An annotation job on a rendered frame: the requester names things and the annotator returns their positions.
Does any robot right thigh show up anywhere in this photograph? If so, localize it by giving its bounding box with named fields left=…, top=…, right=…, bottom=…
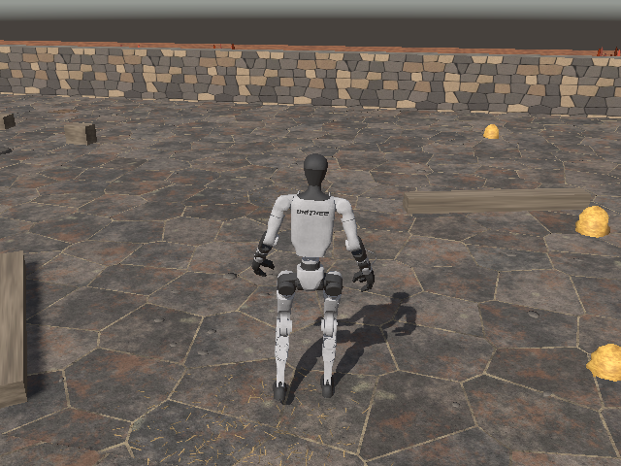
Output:
left=321, top=271, right=343, bottom=337

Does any robot right upper arm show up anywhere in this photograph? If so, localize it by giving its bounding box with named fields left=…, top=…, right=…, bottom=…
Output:
left=334, top=197, right=361, bottom=252

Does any robot right hand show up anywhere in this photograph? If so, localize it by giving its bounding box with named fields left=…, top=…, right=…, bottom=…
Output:
left=352, top=270, right=375, bottom=292

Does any right robot forearm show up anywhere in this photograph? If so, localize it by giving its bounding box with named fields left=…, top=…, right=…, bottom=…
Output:
left=352, top=236, right=373, bottom=275

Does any left robot forearm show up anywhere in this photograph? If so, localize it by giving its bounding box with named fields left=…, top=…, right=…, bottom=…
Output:
left=254, top=231, right=272, bottom=263

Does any robot left hand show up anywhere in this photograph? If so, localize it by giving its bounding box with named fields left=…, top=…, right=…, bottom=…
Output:
left=251, top=259, right=275, bottom=277

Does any robot left upper arm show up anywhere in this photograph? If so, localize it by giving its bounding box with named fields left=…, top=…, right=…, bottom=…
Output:
left=263, top=194, right=294, bottom=247

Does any left robot shin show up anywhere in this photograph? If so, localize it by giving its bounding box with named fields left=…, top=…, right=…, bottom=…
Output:
left=275, top=318, right=289, bottom=387

